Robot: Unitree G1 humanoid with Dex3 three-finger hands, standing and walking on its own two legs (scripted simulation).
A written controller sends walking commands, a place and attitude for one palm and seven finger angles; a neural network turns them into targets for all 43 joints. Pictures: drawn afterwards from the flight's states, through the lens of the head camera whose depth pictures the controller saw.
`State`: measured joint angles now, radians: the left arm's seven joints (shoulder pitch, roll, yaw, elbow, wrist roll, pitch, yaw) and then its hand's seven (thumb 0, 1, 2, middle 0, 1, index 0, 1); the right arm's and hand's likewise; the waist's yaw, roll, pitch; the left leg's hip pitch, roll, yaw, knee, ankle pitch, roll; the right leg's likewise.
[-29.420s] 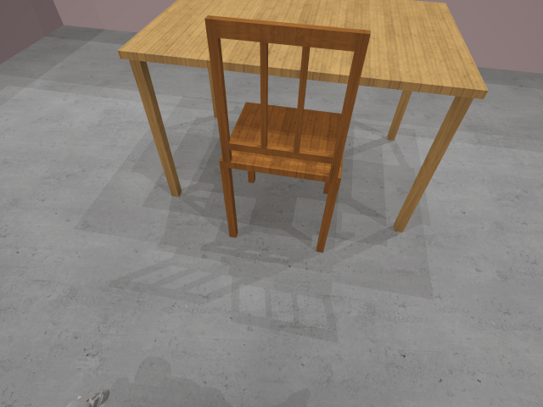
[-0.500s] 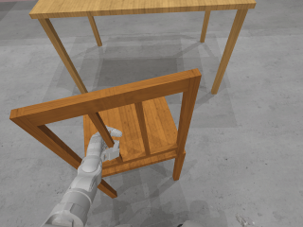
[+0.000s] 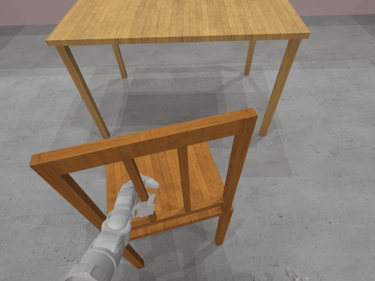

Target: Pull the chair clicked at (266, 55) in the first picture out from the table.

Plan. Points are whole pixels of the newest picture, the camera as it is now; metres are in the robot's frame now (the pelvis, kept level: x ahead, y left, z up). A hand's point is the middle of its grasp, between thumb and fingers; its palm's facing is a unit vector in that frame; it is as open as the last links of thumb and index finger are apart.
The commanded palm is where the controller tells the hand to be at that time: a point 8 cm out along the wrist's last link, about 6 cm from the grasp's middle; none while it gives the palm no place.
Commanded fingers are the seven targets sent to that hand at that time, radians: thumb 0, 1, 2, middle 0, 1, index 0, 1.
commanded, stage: stop walking, hand still on the chair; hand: left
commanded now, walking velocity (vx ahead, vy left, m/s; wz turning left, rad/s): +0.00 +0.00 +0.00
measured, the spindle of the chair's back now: (143, 194) +0.32 +0.13 -0.05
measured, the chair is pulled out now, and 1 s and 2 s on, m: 0.59 0.59 0.59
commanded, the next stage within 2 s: open the thumb and straighten the fingers in 0.06 s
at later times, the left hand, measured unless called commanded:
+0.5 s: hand (144, 199) +0.31 +0.13 -0.06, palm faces -0.07 -0.98 -0.19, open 10.8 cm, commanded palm +0.29 +0.17 -0.03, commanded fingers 0.00 -0.55 0.20 -0.30 -0.87 -0.30 -0.87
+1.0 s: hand (140, 205) +0.30 +0.13 -0.06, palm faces -0.06 -0.98 -0.19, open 17.3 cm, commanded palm +0.27 +0.19 -0.04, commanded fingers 0.00 -0.55 0.20 0.00 0.00 0.00 0.00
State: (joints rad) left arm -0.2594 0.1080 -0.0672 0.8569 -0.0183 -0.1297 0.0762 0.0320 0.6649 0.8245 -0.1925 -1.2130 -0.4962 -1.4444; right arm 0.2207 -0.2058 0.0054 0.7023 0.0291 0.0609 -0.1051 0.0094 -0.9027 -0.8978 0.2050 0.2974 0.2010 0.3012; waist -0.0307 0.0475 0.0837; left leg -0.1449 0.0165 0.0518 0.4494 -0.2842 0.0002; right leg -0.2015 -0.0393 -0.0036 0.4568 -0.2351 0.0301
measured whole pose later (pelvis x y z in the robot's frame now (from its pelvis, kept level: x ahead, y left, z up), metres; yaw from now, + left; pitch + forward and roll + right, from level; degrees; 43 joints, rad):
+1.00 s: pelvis +0.00 -0.01 -0.02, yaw +3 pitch +9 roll +0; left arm -0.09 0.19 -0.01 0.43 -0.04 0.06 -0.04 -0.02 -0.54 0.20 -0.03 -0.08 -0.03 -0.08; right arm 0.25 -0.27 -0.01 0.61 0.04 -0.08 -0.02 0.01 -0.90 -0.90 0.20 0.30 0.20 0.30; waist -0.04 0.06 -0.03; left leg -0.46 0.02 -0.01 0.71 -0.39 -0.02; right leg -0.49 -0.04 -0.06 0.70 -0.35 0.01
